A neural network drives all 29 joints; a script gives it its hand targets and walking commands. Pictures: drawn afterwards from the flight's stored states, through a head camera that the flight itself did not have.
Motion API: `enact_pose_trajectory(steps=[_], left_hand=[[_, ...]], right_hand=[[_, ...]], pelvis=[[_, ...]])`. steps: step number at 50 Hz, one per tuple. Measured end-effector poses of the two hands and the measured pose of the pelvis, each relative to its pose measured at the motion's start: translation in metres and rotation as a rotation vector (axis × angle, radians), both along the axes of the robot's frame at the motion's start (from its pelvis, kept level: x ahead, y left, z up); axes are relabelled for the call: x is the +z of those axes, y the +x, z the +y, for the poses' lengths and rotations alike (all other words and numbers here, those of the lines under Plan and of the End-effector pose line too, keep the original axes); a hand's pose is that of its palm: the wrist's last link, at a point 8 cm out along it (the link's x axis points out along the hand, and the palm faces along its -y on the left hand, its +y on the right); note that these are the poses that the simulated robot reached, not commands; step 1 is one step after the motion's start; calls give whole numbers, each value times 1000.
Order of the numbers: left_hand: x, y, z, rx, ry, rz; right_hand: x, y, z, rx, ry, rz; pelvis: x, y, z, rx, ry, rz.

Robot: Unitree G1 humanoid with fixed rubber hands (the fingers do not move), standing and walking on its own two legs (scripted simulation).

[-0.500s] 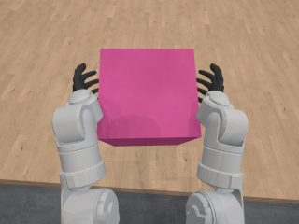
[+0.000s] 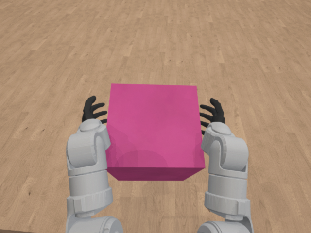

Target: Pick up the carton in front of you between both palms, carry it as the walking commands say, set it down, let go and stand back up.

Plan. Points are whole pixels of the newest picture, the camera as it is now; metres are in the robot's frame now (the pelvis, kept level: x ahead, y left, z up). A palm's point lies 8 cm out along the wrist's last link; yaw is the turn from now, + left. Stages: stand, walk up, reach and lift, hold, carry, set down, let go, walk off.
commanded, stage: carry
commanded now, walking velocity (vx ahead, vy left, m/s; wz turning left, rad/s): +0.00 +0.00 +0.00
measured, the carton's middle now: (152, 139) +0.39 +0.01 +0.02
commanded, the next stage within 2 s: none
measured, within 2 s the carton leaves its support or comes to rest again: neither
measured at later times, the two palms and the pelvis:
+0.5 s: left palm (98, 111) +0.37 +0.13 +0.15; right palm (221, 116) +0.37 -0.15 +0.14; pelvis +0.02 -0.01 -0.01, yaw -1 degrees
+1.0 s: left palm (114, 71) +0.50 +0.11 +0.17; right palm (224, 77) +0.47 -0.17 +0.17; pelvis +0.14 -0.03 -0.01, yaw +2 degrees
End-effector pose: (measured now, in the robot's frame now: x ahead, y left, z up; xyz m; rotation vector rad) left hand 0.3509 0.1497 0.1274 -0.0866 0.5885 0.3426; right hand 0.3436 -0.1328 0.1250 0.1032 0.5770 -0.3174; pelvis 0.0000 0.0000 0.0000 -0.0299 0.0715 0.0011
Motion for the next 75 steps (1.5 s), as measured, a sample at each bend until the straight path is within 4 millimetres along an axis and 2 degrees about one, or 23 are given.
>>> enact_pose_trajectory(steps=[7,14,17,20,29,33,37,42,45,48,51,55,58,61,64,68,72,75], left_hand=[[2,7,6,-4,30,56],[17,18,2,4,34,12],[20,21,-4,-9,40,14],[20,21,-10,-17,13,13],[29,22,-20,-15,21,-48],[27,24,-16,-5,2,-30],[24,41,-10,-6,15,-6],[37,75,-24,-46,18,-14],[47,99,-32,-42,21,-55],[49,126,-38,-25,22,-67],[46,157,-42,-14,17,-45],[38,202,-41,41,9,-12],[42,226,-43,73,-8,27],[56,248,-49,94,19,77],[79,281,-63,84,-8,100],[134,339,-94,23,-33,9],[196,398,-122,-40,13,-109],[225,436,-135,-65,91,-104]], right_hand=[[-3,7,6,18,-18,61],[14,22,1,5,-26,16],[14,23,-5,-5,-39,23],[11,21,-11,-16,-28,28],[23,26,-21,-5,-48,-30],[26,31,-17,-2,-46,-9],[28,37,-11,-4,-10,12],[32,57,-24,-45,-8,4],[41,77,-32,-48,-9,-38],[50,105,-38,-49,-33,-50],[48,143,-43,-23,-42,-29],[42,209,-42,36,-17,3],[42,258,-44,84,-49,45],[52,290,-49,77,-46,104],[73,312,-64,35,-21,135],[125,348,-95,-19,1,46],[180,393,-123,-40,-10,-76],[199,426,-135,-22,33,-76]], pelvis=[[5,16,3,0,3,-11],[8,20,0,-2,10,-15],[9,21,-2,-3,8,-14],[6,23,-5,-5,12,-12],[-8,21,-16,-10,15,-19],[-10,29,-14,-6,18,-15],[-8,43,-8,-26,28,-16],[-2,60,-5,14,1,-8],[-1,80,-11,22,-1,-21],[-4,111,-21,32,-1,-39],[-8,151,-33,31,-13,-55],[-6,210,-55,-2,1,-63],[11,243,-75,4,54,-82],[43,265,-87,3,41,-92],[79,288,-95,-4,42,-95],[115,326,-105,2,77,-74],[136,369,-108,-10,93,-37],[146,408,-106,-23,95,-14]])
